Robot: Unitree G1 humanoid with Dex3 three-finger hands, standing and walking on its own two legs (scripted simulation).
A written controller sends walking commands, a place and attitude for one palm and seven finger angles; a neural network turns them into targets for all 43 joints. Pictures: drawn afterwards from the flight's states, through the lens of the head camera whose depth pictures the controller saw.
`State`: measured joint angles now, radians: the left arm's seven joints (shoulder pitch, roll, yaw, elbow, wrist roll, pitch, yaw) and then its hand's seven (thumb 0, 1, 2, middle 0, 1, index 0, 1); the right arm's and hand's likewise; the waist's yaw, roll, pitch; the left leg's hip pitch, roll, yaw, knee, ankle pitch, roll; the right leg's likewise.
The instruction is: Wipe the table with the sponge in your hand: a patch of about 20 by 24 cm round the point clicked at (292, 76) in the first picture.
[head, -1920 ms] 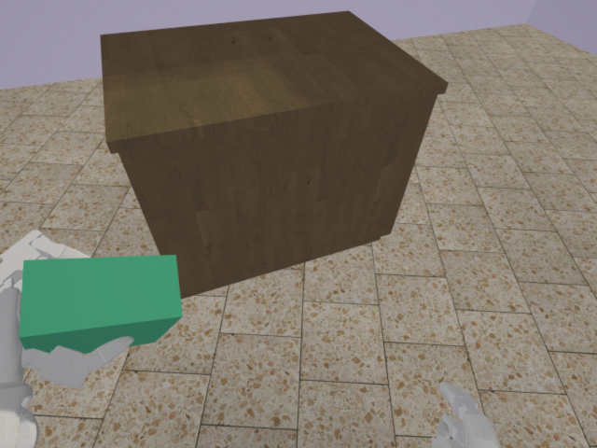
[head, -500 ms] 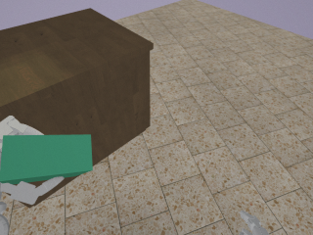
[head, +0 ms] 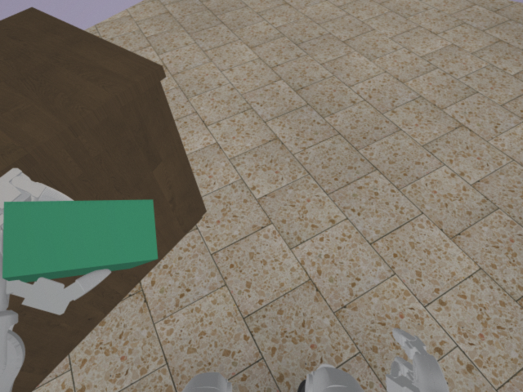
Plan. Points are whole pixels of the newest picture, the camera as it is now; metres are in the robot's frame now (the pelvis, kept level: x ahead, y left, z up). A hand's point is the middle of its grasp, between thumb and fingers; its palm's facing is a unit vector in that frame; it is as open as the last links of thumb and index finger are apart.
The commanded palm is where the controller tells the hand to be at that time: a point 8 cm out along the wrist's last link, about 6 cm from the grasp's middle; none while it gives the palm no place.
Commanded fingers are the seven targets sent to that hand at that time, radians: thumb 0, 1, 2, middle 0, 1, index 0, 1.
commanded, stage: turn to face it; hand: left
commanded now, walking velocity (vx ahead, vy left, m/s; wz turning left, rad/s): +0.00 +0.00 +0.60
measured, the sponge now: (102, 241) +0.26 +0.18 +0.16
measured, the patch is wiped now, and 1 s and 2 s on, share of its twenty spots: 0.00 0.00 0.00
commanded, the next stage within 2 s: take the last steps up to it in 0.76 s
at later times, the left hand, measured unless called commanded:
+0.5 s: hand out of the picture +0.16 +0.26 +0.21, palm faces +0.60 -0.71 -0.36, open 10.2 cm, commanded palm +0.09 +0.29 +0.20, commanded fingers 0.00 0.10 1.30 -1.20 -1.60 -1.20 -1.60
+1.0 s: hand out of the picture +0.02 +0.22 +0.20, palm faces +0.71 -0.58 -0.40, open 10.2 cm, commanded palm -0.05 +0.23 +0.20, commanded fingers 0.00 0.10 1.30 -1.20 -1.60 -1.20 -1.60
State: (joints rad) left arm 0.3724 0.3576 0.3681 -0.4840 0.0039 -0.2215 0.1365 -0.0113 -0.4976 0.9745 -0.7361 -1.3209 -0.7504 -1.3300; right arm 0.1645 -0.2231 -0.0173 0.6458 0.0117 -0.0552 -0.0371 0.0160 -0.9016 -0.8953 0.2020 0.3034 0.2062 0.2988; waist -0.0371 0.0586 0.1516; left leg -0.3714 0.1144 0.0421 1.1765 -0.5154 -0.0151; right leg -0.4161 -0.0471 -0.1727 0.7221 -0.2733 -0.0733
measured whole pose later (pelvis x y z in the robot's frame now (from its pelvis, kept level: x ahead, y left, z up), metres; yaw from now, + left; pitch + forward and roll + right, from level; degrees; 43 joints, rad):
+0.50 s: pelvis +0.01 -0.02 +0.02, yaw +15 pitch -1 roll -3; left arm 0.46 0.36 0.35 -0.61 -0.02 -0.18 0.15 -0.01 -0.50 0.98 -0.73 -1.32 -0.75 -1.33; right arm 0.19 -0.15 0.01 0.58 0.00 -0.11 -0.03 0.01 -0.90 -0.90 0.20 0.30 0.20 0.30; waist 0.01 0.01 0.07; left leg -0.38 0.03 -0.05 0.59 -0.18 0.02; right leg -0.37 -0.01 -0.05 0.90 -0.49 0.06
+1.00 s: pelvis -0.07 -0.09 +0.02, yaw +26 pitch +1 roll +1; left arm 0.48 0.37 0.34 -0.55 -0.02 -0.19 0.18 -0.01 -0.50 0.98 -0.73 -1.33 -0.75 -1.33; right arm 0.24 -0.26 -0.04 0.60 -0.01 -0.06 -0.08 0.02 -0.90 -0.90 0.20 0.30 0.20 0.30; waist -0.02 -0.03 0.04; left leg -0.23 0.02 0.08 0.58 -0.38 -0.01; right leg -0.28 -0.08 -0.18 0.54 -0.27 -0.02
